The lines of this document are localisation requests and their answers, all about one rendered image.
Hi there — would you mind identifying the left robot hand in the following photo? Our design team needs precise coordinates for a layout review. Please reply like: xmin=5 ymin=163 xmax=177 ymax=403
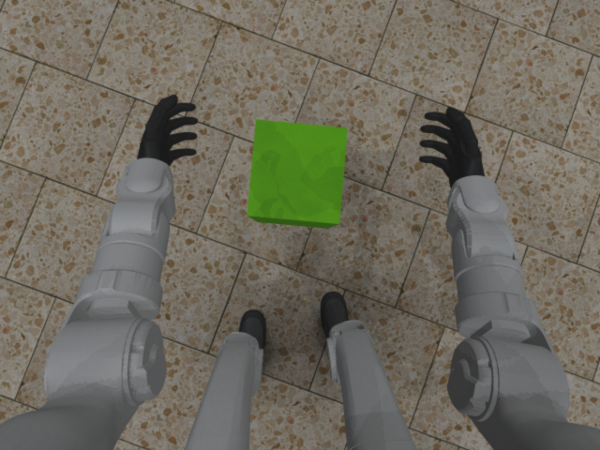
xmin=137 ymin=95 xmax=198 ymax=167

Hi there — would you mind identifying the robot shin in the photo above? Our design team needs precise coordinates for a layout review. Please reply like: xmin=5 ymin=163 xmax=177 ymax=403
xmin=216 ymin=332 xmax=260 ymax=361
xmin=329 ymin=320 xmax=374 ymax=345

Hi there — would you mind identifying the carton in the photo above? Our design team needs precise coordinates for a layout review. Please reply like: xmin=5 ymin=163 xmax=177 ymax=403
xmin=247 ymin=119 xmax=348 ymax=229

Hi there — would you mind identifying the left robot forearm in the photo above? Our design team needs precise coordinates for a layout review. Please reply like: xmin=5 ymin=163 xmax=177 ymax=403
xmin=44 ymin=157 xmax=175 ymax=398

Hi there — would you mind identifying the robot left upper arm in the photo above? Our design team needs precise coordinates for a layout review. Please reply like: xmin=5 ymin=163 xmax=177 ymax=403
xmin=0 ymin=317 xmax=167 ymax=450

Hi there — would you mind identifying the right robot forearm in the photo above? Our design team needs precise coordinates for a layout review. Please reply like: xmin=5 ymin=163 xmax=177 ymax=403
xmin=446 ymin=175 xmax=570 ymax=416

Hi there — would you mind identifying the robot left shin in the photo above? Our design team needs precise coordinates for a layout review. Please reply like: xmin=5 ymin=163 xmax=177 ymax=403
xmin=216 ymin=332 xmax=260 ymax=361

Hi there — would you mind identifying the right robot hand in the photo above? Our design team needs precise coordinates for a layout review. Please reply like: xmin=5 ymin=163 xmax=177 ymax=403
xmin=419 ymin=107 xmax=485 ymax=188

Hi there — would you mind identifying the robot right upper arm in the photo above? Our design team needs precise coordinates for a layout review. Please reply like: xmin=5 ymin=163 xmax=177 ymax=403
xmin=447 ymin=336 xmax=600 ymax=450

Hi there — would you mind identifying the robot right shin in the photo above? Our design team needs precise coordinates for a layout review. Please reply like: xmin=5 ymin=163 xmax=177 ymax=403
xmin=329 ymin=320 xmax=374 ymax=345

